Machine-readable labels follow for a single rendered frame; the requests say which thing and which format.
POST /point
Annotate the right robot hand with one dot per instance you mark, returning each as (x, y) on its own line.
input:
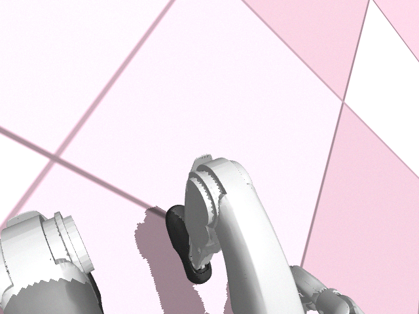
(308, 286)

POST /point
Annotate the right robot foot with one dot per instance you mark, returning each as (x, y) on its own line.
(175, 224)

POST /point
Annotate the left robot foot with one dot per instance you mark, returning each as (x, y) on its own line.
(96, 290)

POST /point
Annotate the right robot arm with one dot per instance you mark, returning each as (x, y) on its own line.
(331, 301)

